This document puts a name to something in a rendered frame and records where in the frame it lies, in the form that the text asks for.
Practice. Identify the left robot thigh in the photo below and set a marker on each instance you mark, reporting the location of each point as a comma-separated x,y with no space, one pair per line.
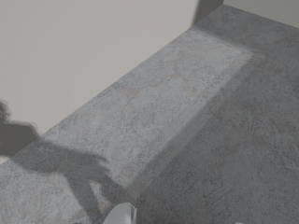
122,213

